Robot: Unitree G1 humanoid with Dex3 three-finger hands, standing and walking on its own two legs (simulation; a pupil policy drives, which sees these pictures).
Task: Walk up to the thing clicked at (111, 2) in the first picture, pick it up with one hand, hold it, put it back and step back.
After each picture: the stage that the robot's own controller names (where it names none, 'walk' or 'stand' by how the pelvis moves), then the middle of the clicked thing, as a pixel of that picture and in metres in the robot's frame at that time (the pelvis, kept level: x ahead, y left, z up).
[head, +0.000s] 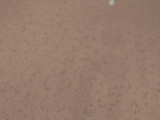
stand; (111, 0) +2.29 -0.55 -0.72
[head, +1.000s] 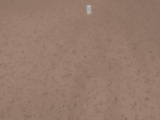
walk; (88, 9) +2.20 -0.06 -0.69
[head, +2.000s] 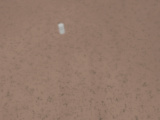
walk; (61, 28) +1.55 +0.28 -0.72
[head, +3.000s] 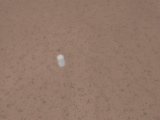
walk; (61, 60) +1.02 +0.26 -0.72
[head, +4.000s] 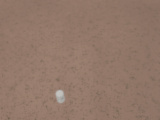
walk; (60, 96) +0.61 +0.20 -0.70
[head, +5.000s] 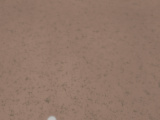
stand; out of the picture +0.39 +0.17 -0.71
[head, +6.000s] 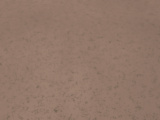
stand; out of the picture +0.35 +0.17 -0.72
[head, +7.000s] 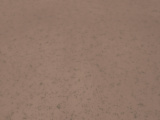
stand; out of the picture +0.37 +0.17 -0.72
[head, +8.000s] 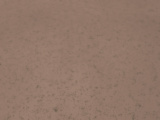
stand; out of the picture +0.35 +0.19 -0.72
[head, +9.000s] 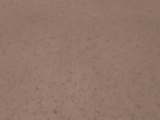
stand; out of the picture +0.34 +0.19 -0.73
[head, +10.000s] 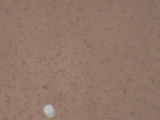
go down; (49, 111) +0.37 +0.19 -0.66
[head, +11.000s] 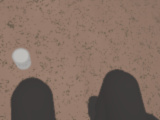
go down; (22, 59) +0.44 +0.20 -0.29
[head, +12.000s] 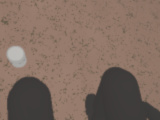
close in; (17, 57) +0.44 +0.20 -0.29
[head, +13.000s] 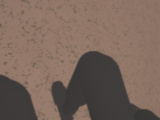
close; out of the picture +0.43 +0.23 -0.23
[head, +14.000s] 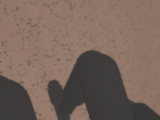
close; out of the picture +0.43 +0.24 -0.23
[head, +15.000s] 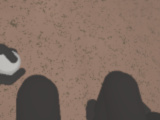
lift; (7, 66) +0.35 +0.24 -0.11
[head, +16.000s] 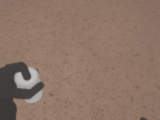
hold; (29, 85) +0.32 +0.17 +0.03
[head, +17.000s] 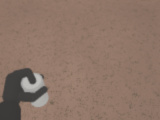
hold; (36, 90) +0.32 +0.17 +0.00
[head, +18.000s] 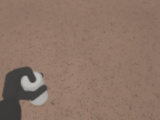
crouch; (35, 89) +0.32 +0.17 +0.00
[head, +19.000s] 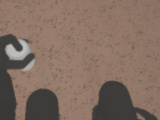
crouch; (21, 56) +0.42 +0.18 -0.09
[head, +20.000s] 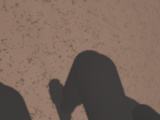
lower; out of the picture +0.44 +0.25 -0.23
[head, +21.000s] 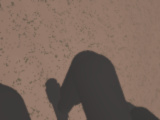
lower; out of the picture +0.44 +0.26 -0.23
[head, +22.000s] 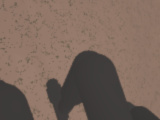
lower; out of the picture +0.44 +0.25 -0.23
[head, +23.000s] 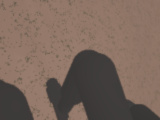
lower; out of the picture +0.44 +0.25 -0.23
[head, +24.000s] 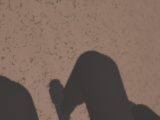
loosen; out of the picture +0.43 +0.24 -0.24
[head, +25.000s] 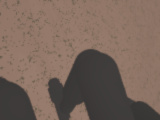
withdraw; out of the picture +0.42 +0.24 -0.24
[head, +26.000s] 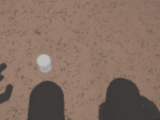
walk; (44, 63) +0.45 +0.17 -0.35
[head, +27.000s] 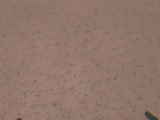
stand; out of the picture +0.36 +0.16 -0.66
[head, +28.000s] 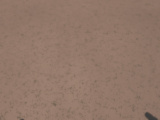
stand; out of the picture +0.38 +0.17 -0.67
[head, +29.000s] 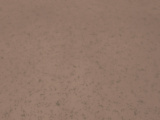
stand; out of the picture +0.37 +0.16 -0.70
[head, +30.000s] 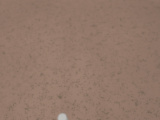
walk; (63, 119) +0.38 +0.16 -0.72
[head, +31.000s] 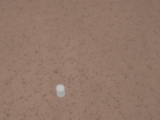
walk; (60, 90) +0.56 +0.12 -0.70
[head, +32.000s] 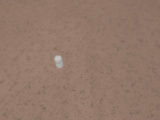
walk; (58, 61) +0.88 +0.26 -0.69
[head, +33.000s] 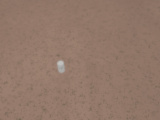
stand; (61, 66) +0.96 +0.20 -0.71
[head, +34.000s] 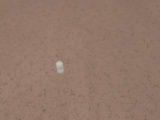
stand; (59, 67) +0.97 +0.21 -0.73
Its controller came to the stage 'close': yes
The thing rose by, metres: 0.72
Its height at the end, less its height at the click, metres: +0.00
